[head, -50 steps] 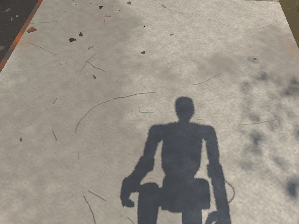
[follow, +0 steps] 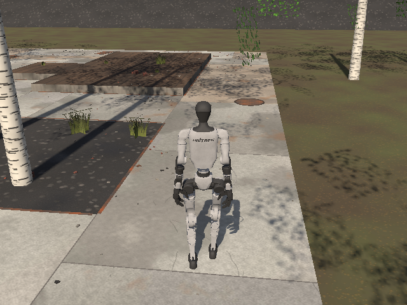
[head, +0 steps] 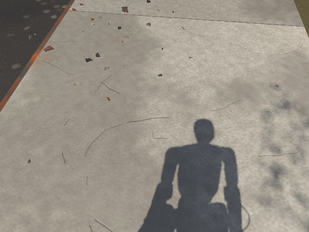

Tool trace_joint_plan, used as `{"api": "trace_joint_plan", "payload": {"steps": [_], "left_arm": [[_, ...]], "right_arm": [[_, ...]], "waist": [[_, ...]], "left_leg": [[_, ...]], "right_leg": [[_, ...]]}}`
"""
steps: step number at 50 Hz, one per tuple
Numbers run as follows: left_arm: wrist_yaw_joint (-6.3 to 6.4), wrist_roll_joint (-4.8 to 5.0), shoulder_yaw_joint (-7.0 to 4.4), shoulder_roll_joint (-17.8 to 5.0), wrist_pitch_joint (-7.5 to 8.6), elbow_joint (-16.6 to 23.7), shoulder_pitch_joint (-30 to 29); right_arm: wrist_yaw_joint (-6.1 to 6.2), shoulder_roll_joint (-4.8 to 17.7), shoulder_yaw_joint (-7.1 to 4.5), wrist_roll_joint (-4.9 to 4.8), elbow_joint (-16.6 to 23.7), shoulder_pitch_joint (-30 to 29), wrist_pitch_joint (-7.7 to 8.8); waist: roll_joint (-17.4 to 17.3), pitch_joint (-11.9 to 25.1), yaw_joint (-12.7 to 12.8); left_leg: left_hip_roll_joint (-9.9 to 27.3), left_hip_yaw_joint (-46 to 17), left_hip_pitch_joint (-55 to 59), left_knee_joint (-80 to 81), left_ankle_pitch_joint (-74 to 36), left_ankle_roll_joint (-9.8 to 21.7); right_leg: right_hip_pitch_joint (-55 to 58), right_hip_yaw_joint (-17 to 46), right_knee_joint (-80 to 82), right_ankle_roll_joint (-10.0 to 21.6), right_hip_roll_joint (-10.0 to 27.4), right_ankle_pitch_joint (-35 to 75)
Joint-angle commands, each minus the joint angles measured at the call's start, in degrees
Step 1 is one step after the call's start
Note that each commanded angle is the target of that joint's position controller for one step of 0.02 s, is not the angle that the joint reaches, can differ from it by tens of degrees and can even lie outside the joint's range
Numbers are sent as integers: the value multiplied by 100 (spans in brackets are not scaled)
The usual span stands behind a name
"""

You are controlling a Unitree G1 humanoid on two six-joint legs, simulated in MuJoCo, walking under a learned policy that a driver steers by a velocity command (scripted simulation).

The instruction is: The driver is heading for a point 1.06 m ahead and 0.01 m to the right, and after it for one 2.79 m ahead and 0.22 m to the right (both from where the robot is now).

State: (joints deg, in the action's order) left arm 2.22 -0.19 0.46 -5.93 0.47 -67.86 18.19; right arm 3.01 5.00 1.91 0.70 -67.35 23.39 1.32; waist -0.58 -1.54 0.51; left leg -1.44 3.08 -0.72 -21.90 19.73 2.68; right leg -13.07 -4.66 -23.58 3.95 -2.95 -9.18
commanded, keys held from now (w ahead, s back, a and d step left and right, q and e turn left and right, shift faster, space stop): no key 0.02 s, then w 0.98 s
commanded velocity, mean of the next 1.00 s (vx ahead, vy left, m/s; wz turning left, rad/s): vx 0.37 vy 0.00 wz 0.00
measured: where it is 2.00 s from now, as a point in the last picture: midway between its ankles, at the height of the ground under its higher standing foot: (172, 149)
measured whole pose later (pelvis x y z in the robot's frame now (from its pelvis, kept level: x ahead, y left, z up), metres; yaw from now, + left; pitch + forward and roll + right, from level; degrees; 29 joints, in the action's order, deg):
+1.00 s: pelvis +0.42 -0.02 -0.01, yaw +0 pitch +0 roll +0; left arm 0.1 -0.3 -2.1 -10.5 5.1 -60.7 22.6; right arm -1.0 10.9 -4.1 1.5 -54.5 8.1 4.5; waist 1.2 -4.7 0.9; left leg -2.4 7.2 -21.5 -30.5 9.5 6.0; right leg -14.4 -0.6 -66.9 5.4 0.1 -20.5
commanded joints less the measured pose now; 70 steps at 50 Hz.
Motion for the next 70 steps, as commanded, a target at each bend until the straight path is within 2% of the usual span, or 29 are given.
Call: {"api": "trace_joint_plan", "payload": {"steps": [1, 4, 7, 9, 13, 16, 18, 19, 20, 21, 22, 23, 26, 30, 35, 39, 42, 44, 45, 46, 47, 48, 49, 50, 52, 56, 61, 66, 70], "left_arm": [[9, 2, -33, -339, 14, -2, 447], [-19, -8, -85, -437, -16, 56, 392], [-141, -119, -96, -300, 32, 408, -150], [-210, -174, -128, -375, 132, 701, -531], [-309, -97, -261, -565, 329, 1103, -913], [-367, -29, -312, -508, 357, 1250, -805], [-339, 27, -422, -537, 369, 821, 476], [-273, -24, -570, -872, 396, 563, 1403], [-206, -146, -736, -1585, 404, 530, 2262], [-215, -92, -673, -1451, 309, 446, 2084], [-206, -86, -623, -1413, 282, 644, 1247], [-228, -66, -553, -1188, 315, 807, 707], [-222, -65, -359, -788, 450, 821, 361], [-173, -74, -308, -885, 557, 665, 876], [-175, -62, -244, -843, 601, 648, 1209], [-132, -70, -265, -928, 624, 578, 1408], [-95, -114, -305, -1055, 620, 573, 1257], [-88, -131, -347, -1194, 567, 578, 1103], [-106, -94, -324, -1139, 556, 631, 1095], [-176, 106, -212, -628, 547, 824, 1461], [-218, 122, -295, -762, 546, 826, 1605], [-207, 30, -360, -990, 520, 993, 983], [-232, -22, -349, -959, 556, 1119, 523], [-245, -51, -349, -836, 543, 1122, 413], [-301, -199, -340, -639, 384, 1065, 613], [-376, -207, -353, -668, 213, 1319, 32], [-411, -132, -311, -703, 213, 1775, -1266], [-406, -101, -280, -717, 264, 2039, -2030], [-366, -111, -355, -852, 357, 2066, -1816]], "right_arm": [[9, 299, -34, 0, -35, 656, 13], [-12, 462, -123, 41, -44, 880, -4], [-28, 814, -283, 3, -5, 1163, -1], [-36, 849, -345, 43, -8, 1253, 65], [-77, 920, -405, 103, 14, 1339, 245], [-108, 1049, -434, 88, 109, 1075, 305], [-165, 1097, -420, 35, 206, 736, 361], [-204, 1067, -393, 32, 239, 708, 406], [-261, 660, -287, -62, 521, 793, 423], [-316, 787, -365, 51, 646, 479, 429], [-354, 745, -373, 75, 840, 161, 403], [-389, 713, -364, 77, 922, -112, 419], [-423, 552, -406, 138, 858, 215, 281], [-475, 706, -478, 116, 1148, -503, 126], [-519, 651, -449, 58, 1688, -1992, 149], [-517, 711, -463, 38, 1905, -2520, 180], [-464, 836, -538, 50, 1893, -2266, 247], [-374, 1023, -673, 63, 1462, -924, 326], [-315, 1280, -781, 163, 1176, 17, 377], [-272, 1885, -938, 302, 1109, 794, 388], [-355, 1941, -954, 159, 1106, 544, 301], [-380, 1712, -884, 47, 1195, -176, 281], [-403, 1305, -769, 12, 1265, -598, 323], [-401, 1073, -693, 33, 1242, -787, 366], [-342, 787, -580, 22, 1072, -651, 440], [-309, 1075, -593, 7, 901, -140, 537], [-319, 1048, -529, -7, 836, 331, 522], [-268, 1107, -520, 27, 677, 815, 516], [-195, 1256, -563, 83, 643, 643, 484]], "waist": [[-31, -512, 10], [-178, -578, -77], [-777, -1388, -329], [-654, -1673, -390], [-322, -1424, -355], [-464, -1139, -130], [-272, -606, 497], [83, -76, 901], [1370, 579, 1115], [1296, 597, 886], [728, -28, 444], [204, -355, 306], [202, -446, -216], [308, -605, -207], [404, -750, 71], [476, -752, 169], [506, -525, -46], [459, 220, -613], [322, 759, -945], [-682, 1622, -945], [-1030, 1988, -722], [-456, 1111, -454], [-96, 489, -384], [36, 165, -179], [-110, -11, 100], [-172, -231, 145], [-238, -477, -141], [-338, -537, -382], [-389, -406, -127]], "left_leg": [[745, -614, -985, 538, -856, 127], [668, -756, -1037, 659, 913, 347], [1601, -1982, -883, 1497, 2610, 959], [2055, -2331, -585, 1680, 2055, 1233], [1909, -1769, 397, 1375, -92, 1171], [1617, -1119, -157, 909, -1297, 934], [1136, -437, -1232, -339, -2973, 633], [813, -36, -1879, -1674, -3165, 434], [67, 468, -3063, -3983, -1200, 75], [-141, -281, -3481, -5189, 751, 193], [294, -495, -3790, -5550, 377, 316], [523, -500, -3746, -5320, -137, 360], [724, -397, -3020, -4515, -515, 246], [737, -144, -3620, -3856, -1026, 91], [599, 128, -3774, -2172, -1797, -40], [430, 254, -3489, -1347, -1884, 135], [169, 362, -2878, -1027, -1368, 414], [-207, 508, -1371, -627, -1230, 628], [208, 79, 40, -538, -1133, 798], [1937, -2303, 1686, -267, -140, 1354], [2595, -4419, 1913, 696, 16, 1797], [2324, -3586, 1160, 793, 439, 1551], [2116, -2822, 295, 992, 104, 1371], [1840, -2260, -299, 1162, -378, 1147], [1484, -1520, -927, 1308, -1170, 927], [1316, -972, -934, 1536, -1879, 979], [1125, -583, -538, 1638, -2440, 893], [1285, -442, 302, 1409, -3104, 883], [1462, -314, 791, 664, -4729, 761]], "right_leg": [[405, 947, 330, 24, 800, 522], [44, 726, -21, 112, 480, -1040], [-1534, -10, -1323, 79, 99, -1601], [-2303, 7, -2004, 79, 433, -1425], [-2868, 88, -2137, 25, 602, -1382], [-1693, -213, -1615, 92, 337, -1010], [645, -532, -971, 223, -190, -498], [1911, -19, -733, 389, 137, -672], [2742, 2857, 555, 952, 1956, -2397], [2268, 4512, 1511, 1234, 2477, -2521], [1615, 3921, 1408, 1154, 2470, -2860], [990, 3261, 1461, 1043, 2290, -2303], [211, 1830, 1604, 689, 1642, -715], [481, 1216, 1776, 776, 1499, 281], [833, 755, 1803, 792, 1363, 1313], [1391, 613, 1633, 771, 1494, 2052], [1854, 448, 920, 651, 1586, 3756], [1818, 236, -734, 482, 1408, 4803], [942, 133, -2037, 395, 1202, 3767], [-807, -179, -4272, 170, 523, 1073], [-1870, 443, -5571, 160, -164, -1902], [-2332, 753, -5704, 243, 311, -1384], [-2319, 731, -5368, 250, 533, -916], [-2078, 717, -4960, 251, 726, -681], [-1588, 685, -4472, 145, 874, -583], [-2067, 451, -3855, -54, 973, -132], [-2477, 180, -2278, -230, 942, 796], [-2411, -10, -1264, -88, 711, 933], [-1741, -103, -771, 236, 417, 172]]}}
Next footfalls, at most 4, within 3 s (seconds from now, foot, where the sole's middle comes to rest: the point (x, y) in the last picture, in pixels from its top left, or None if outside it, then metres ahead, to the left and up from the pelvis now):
0.38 right None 0.20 -0.13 -0.78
0.90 left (152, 229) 0.54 0.04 -0.78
1.46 right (190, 167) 0.85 -0.14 -0.78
2.02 left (156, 123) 1.14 0.03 -0.78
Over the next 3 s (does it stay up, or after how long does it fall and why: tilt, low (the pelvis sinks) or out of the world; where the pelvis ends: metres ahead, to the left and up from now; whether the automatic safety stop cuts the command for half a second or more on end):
stays up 1.52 -0.01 0.00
